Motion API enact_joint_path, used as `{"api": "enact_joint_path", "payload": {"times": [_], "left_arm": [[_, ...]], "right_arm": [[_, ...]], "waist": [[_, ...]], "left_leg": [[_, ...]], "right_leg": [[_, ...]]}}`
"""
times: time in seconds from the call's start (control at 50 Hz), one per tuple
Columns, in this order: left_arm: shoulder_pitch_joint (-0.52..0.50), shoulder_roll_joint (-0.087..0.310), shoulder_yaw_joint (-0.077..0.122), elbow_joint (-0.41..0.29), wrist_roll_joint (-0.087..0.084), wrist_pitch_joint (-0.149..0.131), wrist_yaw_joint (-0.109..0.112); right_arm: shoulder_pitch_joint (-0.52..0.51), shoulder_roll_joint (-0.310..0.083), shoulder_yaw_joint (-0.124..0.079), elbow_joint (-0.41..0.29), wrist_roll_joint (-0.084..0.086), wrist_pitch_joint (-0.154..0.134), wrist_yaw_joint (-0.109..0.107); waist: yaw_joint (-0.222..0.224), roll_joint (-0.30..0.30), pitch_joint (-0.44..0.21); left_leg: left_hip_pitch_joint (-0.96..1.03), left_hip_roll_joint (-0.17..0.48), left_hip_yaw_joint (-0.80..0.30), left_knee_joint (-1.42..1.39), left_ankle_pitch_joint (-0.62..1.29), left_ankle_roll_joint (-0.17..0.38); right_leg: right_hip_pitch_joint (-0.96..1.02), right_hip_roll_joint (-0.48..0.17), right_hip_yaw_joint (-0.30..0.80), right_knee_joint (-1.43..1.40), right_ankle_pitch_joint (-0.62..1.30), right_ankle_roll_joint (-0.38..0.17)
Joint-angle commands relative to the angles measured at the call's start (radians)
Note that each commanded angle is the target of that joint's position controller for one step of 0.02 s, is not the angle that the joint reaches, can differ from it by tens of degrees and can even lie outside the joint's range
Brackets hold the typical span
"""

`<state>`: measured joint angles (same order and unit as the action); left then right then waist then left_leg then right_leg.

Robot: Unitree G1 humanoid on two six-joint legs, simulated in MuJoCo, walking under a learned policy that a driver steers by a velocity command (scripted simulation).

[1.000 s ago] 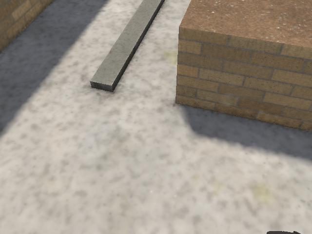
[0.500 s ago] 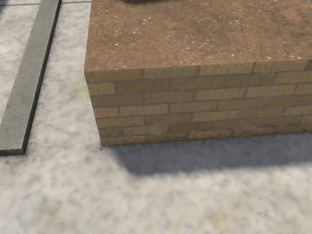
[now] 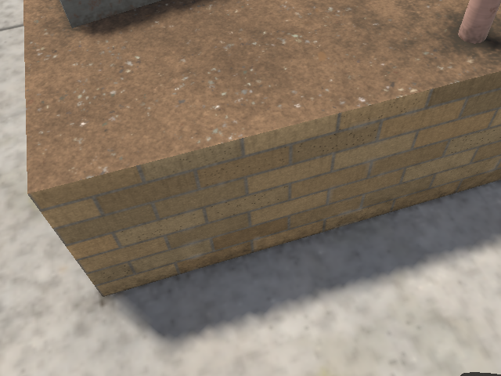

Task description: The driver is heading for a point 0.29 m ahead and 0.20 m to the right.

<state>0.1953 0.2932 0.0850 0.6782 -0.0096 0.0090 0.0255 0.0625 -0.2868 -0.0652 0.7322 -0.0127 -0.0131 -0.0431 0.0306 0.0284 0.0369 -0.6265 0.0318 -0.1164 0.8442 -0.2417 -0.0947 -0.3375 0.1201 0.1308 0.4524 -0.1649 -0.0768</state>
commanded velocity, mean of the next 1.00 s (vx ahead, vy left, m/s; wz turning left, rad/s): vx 0.02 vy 0.00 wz -0.60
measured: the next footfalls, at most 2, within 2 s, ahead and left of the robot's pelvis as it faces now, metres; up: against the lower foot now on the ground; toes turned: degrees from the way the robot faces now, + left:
left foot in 0.16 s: +0.13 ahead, +0.15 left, +0.00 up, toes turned -11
right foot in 0.56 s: +0.04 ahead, -0.12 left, +0.00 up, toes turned -21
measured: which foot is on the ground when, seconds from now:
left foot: up 0.00-0.14, down 0.16-0.54, up 0.56-1.00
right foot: down 0.00-0.16, up 0.18-0.54, down 0.56-1.00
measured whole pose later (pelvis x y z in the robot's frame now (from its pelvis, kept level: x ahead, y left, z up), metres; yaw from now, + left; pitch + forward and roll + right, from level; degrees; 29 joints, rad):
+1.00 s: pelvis +0.03 +0.00 +0.00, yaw -36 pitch +2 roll +1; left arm 0.17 0.32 0.08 0.60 -0.01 0.05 0.02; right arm 0.10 -0.30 -0.07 0.70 0.01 -0.01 -0.01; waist 0.02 -0.01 0.03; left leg -0.32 -0.05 -0.09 0.58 -0.33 -0.06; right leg -0.34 0.12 0.24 0.52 -0.21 -0.03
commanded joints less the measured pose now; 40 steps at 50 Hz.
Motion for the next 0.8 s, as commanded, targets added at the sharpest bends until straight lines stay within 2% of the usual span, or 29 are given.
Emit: {"api": "enact_joint_path", "payload": {"times": [0.02, 0.08, 0.1, 0.12, 0.14, 0.16, 0.18, 0.2, 0.22, 0.24, 0.26, 0.3, 0.34, 0.4, 0.46, 0.48, 0.52, 0.54, 0.56, 0.58, 0.6, 0.62, 0.64, 0.66, 0.68, 0.72, 0.8], "left_arm": [[-0.026, 0.164, 0.043, -0.08, 0.002, -0.002, 0.009], [-0.036, 0.155, 0.042, -0.093, -0.002, 0.007, 0.006], [-0.047, 0.153, 0.04, -0.1, -0.006, 0.01, 0.007], [-0.07, 0.147, 0.036, -0.11, -0.012, 0.015, 0.008], [-0.065, 0.122, 0.028, -0.122, -0.009, 0.019, 0.01], [-0.013, 0.06, 0.01, -0.127, 0.007, 0.019, 0.007], [0.01, 0.083, 0.015, -0.155, 0.005, 0.011, 0.003], [0.042, 0.174, 0.038, -0.134, 0.016, 0.0, -0.004], [0.042, 0.208, 0.053, -0.106, 0.001, 0.004, -0.008], [0.039, 0.187, 0.052, -0.087, -0.005, 0.017, -0.004], [0.019, 0.165, 0.045, -0.094, -0.003, 0.027, -0.002], [-0.026, 0.108, 0.027, -0.117, -0.01, 0.038, -0.009], [-0.067, 0.083, 0.016, -0.143, -0.013, 0.038, -0.012], [-0.083, 0.077, 0.01, -0.161, -0.006, 0.039, -0.023], [-0.065, 0.098, 0.018, -0.163, -0.005, 0.047, -0.037], [-0.047, 0.1, 0.021, -0.161, -0.005, 0.049, -0.041], [0.014, 0.101, 0.03, -0.137, -0.002, 0.05, -0.045], [0.048, 0.12, 0.041, -0.124, 0.001, 0.049, -0.037], [0.077, 0.208, 0.064, -0.13, -0.001, 0.045, -0.022], [0.072, 0.301, 0.076, -0.163, 0.033, 0.03, -0.022], [0.092, 0.26, 0.068, -0.158, 0.048, 0.002, -0.028], [0.048, 0.229, 0.053, -0.148, 0.038, -0.014, -0.026], [-0.001, 0.203, 0.048, -0.148, 0.017, -0.017, -0.02], [-0.036, 0.179, 0.038, -0.151, 0.001, -0.013, -0.014], [-0.046, 0.169, 0.03, -0.152, 0.0, -0.008, -0.008], [-0.04, 0.161, 0.025, -0.151, 0.009, -0.001, 0.001], [-0.018, 0.177, 0.031, -0.143, 0.004, 0.008, 0.012]], "right_arm": [[-0.01, -0.091, -0.025, -0.067, 0.005, -0.006, -0.001], [-0.004, -0.1, -0.027, -0.076, 0.01, -0.02, 0.009], [0.017, -0.103, -0.029, -0.075, 0.012, -0.026, 0.013], [0.057, -0.101, -0.031, -0.065, 0.016, -0.034, 0.02], [0.093, -0.122, -0.037, -0.054, 0.011, -0.039, 0.023], [0.098, -0.187, -0.05, -0.065, -0.006, -0.033, 0.017], [0.114, -0.226, -0.058, -0.05, -0.04, -0.02, 0.017], [0.119, -0.18, -0.052, -0.068, -0.024, -0.021, 0.015], [0.094, -0.133, -0.04, -0.081, -0.015, -0.019, 0.008], [0.065, -0.114, -0.035, -0.088, -0.008, -0.013, 0.006], [0.055, -0.113, -0.034, -0.087, 0.004, -0.007, 0.002], [0.07, -0.134, -0.037, -0.079, -0.006, 0.007, -0.004], [0.091, -0.152, -0.045, -0.072, -0.008, 0.018, -0.01], [0.076, -0.18, -0.055, -0.072, 0.0, 0.026, -0.009], [0.07, -0.195, -0.059, -0.066, 0.016, 0.021, 0.001], [0.067, -0.196, -0.06, -0.063, 0.026, 0.019, 0.004], [0.061, -0.187, -0.057, -0.054, 0.041, 0.018, 0.007], [0.11, -0.155, -0.048, -0.033, 0.035, 0.017, 0.012], [0.134, -0.096, -0.031, -0.041, -0.003, 0.019, 0.019], [0.048, -0.084, -0.02, -0.116, -0.022, 0.015, 0.01], [-0.005, -0.132, -0.036, -0.12, -0.005, 0.01, 0.002], [0.004, -0.146, -0.042, -0.114, 0.01, 0.011, 0.0], [0.035, -0.149, -0.048, -0.087, 0.005, 0.013, -0.006], [0.044, -0.157, -0.052, -0.08, -0.004, 0.015, -0.012], [0.055, -0.152, -0.053, -0.076, -0.007, 0.014, -0.01], [0.072, -0.128, -0.047, -0.073, 0.001, 0.012, -0.001], [0.022, -0.097, -0.033, -0.091, 0.006, 0.01, 0.007]], "waist": [[-0.013, -0.161, -0.151], [-0.014, -0.188, -0.153], [-0.028, -0.193, -0.154], [-0.06, -0.185, -0.152], [-0.066, -0.156, -0.167], [-0.028, 0.033, -0.203], [0.002, 0.296, -0.162], [-0.014, 0.232, -0.19], [-0.017, 0.14, -0.175], [-0.01, 0.085, -0.151], [-0.015, 0.078, -0.133], [-0.031, 0.099, -0.114], [-0.055, 0.148, -0.127], [-0.064, 0.176, -0.147], [-0.063, 0.194, -0.142], [-0.054, 0.196, -0.136], [-0.02, 0.163, -0.131], [-0.016, 0.097, -0.128], [-0.032, -0.15, -0.118], [-0.007, -0.341, -0.114], [0.043, -0.235, -0.162], [0.007, -0.202, -0.13], [-0.02, -0.152, -0.117], [-0.031, -0.152, -0.113], [-0.041, -0.162, -0.122], [-0.047, -0.165, -0.148], [-0.022, -0.171, -0.136]], "left_leg": [[0.077, -0.033, -0.002, -0.092, 0.001, -0.003], [0.135, -0.056, -0.005, -0.193, -0.054, 0.013], [0.178, -0.06, 0.001, -0.266, -0.039, 0.024], [0.263, -0.057, 0.016, -0.404, 0.052, 0.041], [0.393, 0.005, -0.001, -0.487, 0.183, 0.066], [0.537, 0.213, -0.164, -0.482, 0.414, 0.154], [0.587, 0.385, -0.417, -0.496, 0.676, 0.355], [0.592, 0.438, -0.438, -0.482, 0.714, 0.42], [0.569, 0.367, -0.298, -0.457, 0.679, 0.373], [0.556, 0.29, -0.193, -0.446, 0.61, 0.315], [0.552, 0.265, -0.147, -0.452, 0.565, 0.291], [0.522, 0.217, -0.05, -0.48, 0.557, 0.279], [0.555, 0.23, -0.018, -0.497, 0.526, 0.293], [0.525, 0.253, 0.03, -0.511, 0.451, 0.294], [0.488, 0.272, 0.054, -0.504, 0.351, 0.279], [0.483, 0.279, 0.058, -0.491, 0.317, 0.269], [0.433, 0.258, 0.102, -0.416, 0.23, 0.214], [0.354, 0.225, 0.154, -0.328, 0.141, 0.155], [0.14, 0.123, 0.26, -0.067, -0.124, 0.058], [-0.078, -0.011, 0.194, 0.172, -0.436, 0.005], [-0.072, -0.003, 0.065, 0.315, -0.431, 0.013], [-0.077, 0.011, 0.04, 0.344, -0.342, 0.029], [-0.071, 0.022, 0.04, 0.327, -0.257, 0.03], [-0.062, 0.024, 0.036, 0.304, -0.204, 0.025], [-0.014, 0.009, 0.046, 0.318, -0.165, 0.019], [0.026, -0.017, 0.053, 0.299, -0.12, 0.011], [0.045, -0.039, 0.038, 0.078, -0.102, 0.005]], "right_leg": [[0.117, -0.247, 0.269, -0.07, 0.194, -0.136], [0.158, -0.248, 0.336, -0.009, 0.291, -0.132], [0.167, -0.238, 0.351, 0.014, 0.322, -0.12], [0.152, -0.21, 0.35, 0.048, 0.306, -0.093], [0.095, -0.17, 0.324, 0.099, 0.219, -0.052], [-0.028, -0.072, 0.196, 0.297, -0.118, 0.003], [-0.271, 0.062, 0.038, 0.484, -0.537, 0.066], [-0.31, -0.021, 0.037, 0.712, -0.533, 0.113], [-0.304, -0.046, 0.032, 0.782, -0.451, 0.13], [-0.31, -0.061, 0.013, 0.797, -0.393, 0.146], [-0.328, -0.073, 0.002, 0.789, -0.343, 0.156], [-0.297, -0.076, -0.063, 0.71, -0.283, 0.164], [-0.284, -0.093, -0.094, 0.605, -0.266, 0.169], [-0.166, -0.126, -0.124, 0.436, -0.237, 0.155], [-0.064, -0.13, -0.158, 0.298, -0.205, 0.123], [-0.035, -0.131, -0.166, 0.241, -0.18, 0.106], [0.092, -0.097, -0.204, 0.05, -0.058, 0.055], [0.2, -0.09, -0.173, -0.028, 0.022, 0.023], [0.346, -0.276, 0.098, -0.087, 0.297, -0.048], [0.308, -0.507, 0.429, -0.113, 0.447, -0.265], [0.277, -0.498, 0.419, -0.134, 0.387, -0.304], [0.253, -0.435, 0.32, -0.125, 0.341, -0.244], [0.237, -0.375, 0.248, -0.111, 0.289, -0.181], [0.22, -0.349, 0.222, -0.104, 0.295, -0.151], [0.184, -0.325, 0.2, -0.101, 0.336, -0.145], [0.177, -0.303, 0.189, -0.099, 0.341, -0.149], [0.209, -0.289, 0.248, -0.091, 0.222, -0.145]]}}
